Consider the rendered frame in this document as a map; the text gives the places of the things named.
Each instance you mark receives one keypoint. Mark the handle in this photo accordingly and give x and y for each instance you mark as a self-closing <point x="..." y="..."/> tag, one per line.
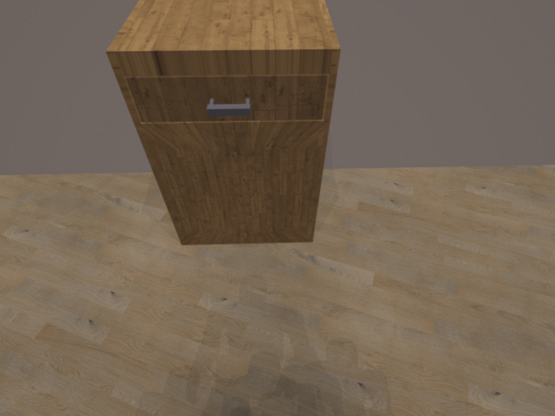
<point x="229" y="109"/>

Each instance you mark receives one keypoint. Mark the cabinet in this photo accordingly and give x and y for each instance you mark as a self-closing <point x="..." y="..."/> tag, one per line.
<point x="242" y="181"/>

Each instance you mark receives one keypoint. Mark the drawer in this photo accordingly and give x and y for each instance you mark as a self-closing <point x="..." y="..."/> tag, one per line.
<point x="172" y="98"/>

